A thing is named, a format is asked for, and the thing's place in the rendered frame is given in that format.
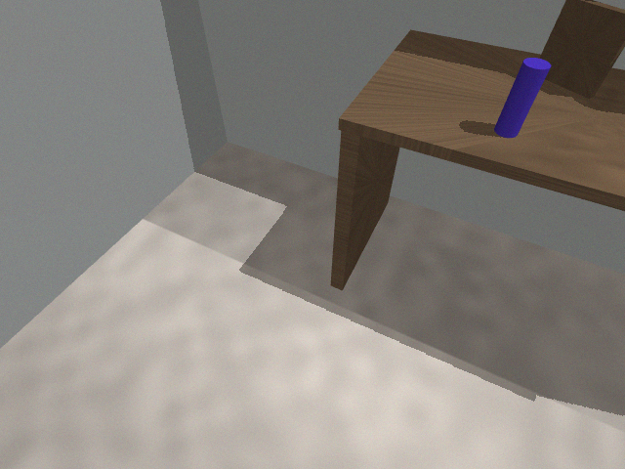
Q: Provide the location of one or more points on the desk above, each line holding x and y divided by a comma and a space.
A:
442, 96

